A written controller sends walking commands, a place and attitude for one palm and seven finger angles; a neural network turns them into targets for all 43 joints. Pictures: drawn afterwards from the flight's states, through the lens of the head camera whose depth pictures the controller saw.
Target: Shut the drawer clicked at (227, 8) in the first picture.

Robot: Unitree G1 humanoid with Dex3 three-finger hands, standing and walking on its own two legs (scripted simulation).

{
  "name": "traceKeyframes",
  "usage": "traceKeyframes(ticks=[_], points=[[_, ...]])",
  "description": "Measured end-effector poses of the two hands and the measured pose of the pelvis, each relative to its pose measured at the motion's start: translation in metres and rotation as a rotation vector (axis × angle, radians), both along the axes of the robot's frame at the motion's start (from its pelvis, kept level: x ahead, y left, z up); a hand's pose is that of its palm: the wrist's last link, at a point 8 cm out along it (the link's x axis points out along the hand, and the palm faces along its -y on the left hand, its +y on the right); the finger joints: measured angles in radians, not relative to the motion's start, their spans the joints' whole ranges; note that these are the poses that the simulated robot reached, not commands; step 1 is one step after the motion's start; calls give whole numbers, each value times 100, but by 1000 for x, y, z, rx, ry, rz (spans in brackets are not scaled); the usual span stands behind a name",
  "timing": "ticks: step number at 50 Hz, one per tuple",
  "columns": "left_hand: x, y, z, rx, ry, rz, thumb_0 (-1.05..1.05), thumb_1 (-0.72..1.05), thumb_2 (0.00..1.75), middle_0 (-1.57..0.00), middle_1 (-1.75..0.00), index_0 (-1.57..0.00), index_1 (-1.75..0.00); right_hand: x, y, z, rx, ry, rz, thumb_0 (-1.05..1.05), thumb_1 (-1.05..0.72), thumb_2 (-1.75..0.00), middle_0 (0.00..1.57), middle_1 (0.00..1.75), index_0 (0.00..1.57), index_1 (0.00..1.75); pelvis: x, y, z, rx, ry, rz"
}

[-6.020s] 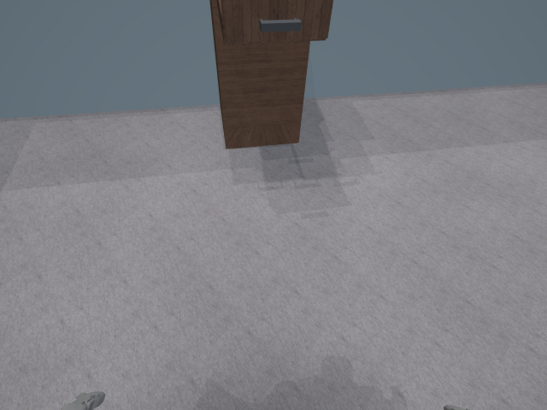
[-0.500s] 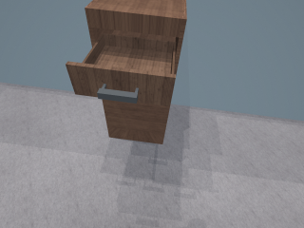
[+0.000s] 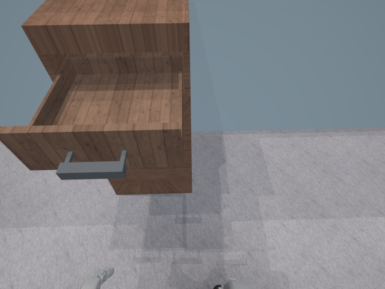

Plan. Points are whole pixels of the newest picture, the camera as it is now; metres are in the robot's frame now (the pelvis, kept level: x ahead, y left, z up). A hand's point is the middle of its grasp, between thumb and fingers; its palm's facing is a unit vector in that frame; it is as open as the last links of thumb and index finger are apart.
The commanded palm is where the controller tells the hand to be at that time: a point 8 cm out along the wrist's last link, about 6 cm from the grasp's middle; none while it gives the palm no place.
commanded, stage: take the last steps up to it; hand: left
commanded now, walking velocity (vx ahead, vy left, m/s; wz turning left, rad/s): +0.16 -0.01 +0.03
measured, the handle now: (95, 162) +0.37 +0.22 +0.05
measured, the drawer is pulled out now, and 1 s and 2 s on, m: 0.30 0.30 0.30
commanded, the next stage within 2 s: come to a stop and stand still in 0.02 s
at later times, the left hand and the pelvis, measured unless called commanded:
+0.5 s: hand out of the picture +0.08 +0.19 -0.17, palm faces +0.07 -0.98 -0.18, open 7.4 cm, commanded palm none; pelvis +0.07 +0.01 +0.02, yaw -1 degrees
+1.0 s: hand out of the picture +0.07 +0.16 -0.17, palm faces -0.01 -0.98 -0.20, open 7.4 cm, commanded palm none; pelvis +0.02 -0.02 +0.00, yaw +0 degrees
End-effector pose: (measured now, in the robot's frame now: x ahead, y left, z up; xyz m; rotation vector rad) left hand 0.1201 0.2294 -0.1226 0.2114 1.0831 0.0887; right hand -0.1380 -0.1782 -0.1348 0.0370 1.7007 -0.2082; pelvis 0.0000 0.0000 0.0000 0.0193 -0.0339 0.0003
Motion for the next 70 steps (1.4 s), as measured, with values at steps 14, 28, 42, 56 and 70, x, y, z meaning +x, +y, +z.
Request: traceKeyframes(ticks=[14, 28, 42, 56, 70], points=[[-16, -8, 6, 7, 159, 107, -1, 94, 89, -20, -30, -20, -30, 228, -60, 9, -113, -381, 146, 1, -92, -89, 19, 29, 19, 29, 61, -9, 20, -31, 6, -6], [-54, 12, -9, -21, 303, 161, 1, 91, 89, -20, -30, -20, -30, 292, -30, 24, -134, -495, 216, 0, -92, -89, 20, 29, 20, 30, 64, 11, 19, -24, 0, -24], [-75, -17, -7, 32, 212, 77, 1, 90, 90, -20, -30, -20, -30, 218, -75, 3, -113, -475, 142, 1, -91, -89, 20, 29, 20, 30, 28, -19, 6, -19, -40, -17], [-56, -10, -12, -7, 151, 64, 1, 91, 89, -20, -30, -20, -30, 110, -64, 5, -118, -225, 108, 1, -91, -89, 19, 29, 20, 29, 22, -14, 6, -34, -16, 0], [-101, -8, -11, -24, 325, 116, 1, 90, 90, -20, -30, -20, -30, 163, -36, 8, -75, -270, 144, 1, -91, -89, 20, 29, 20, 30, 40, -4, 14, -36, 17, -7]])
